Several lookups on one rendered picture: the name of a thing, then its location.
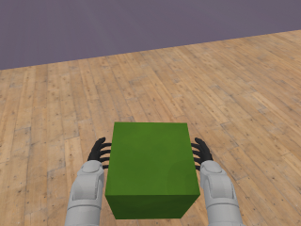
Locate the left robot forearm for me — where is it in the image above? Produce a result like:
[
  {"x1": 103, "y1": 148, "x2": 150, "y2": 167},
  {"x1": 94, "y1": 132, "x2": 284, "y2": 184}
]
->
[{"x1": 64, "y1": 160, "x2": 104, "y2": 226}]

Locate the robot right hand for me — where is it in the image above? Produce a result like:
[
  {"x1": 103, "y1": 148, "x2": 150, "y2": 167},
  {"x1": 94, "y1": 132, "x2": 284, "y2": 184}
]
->
[{"x1": 191, "y1": 137, "x2": 214, "y2": 171}]

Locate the right robot forearm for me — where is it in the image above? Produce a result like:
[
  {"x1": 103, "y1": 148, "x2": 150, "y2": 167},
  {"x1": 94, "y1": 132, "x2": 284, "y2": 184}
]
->
[{"x1": 199, "y1": 160, "x2": 246, "y2": 226}]

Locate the carton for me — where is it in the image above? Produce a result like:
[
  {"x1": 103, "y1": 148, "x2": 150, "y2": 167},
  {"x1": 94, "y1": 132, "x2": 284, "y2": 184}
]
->
[{"x1": 104, "y1": 121, "x2": 200, "y2": 219}]

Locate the robot left hand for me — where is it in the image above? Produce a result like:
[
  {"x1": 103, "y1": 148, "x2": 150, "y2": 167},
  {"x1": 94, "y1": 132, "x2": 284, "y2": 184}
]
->
[{"x1": 87, "y1": 137, "x2": 112, "y2": 169}]

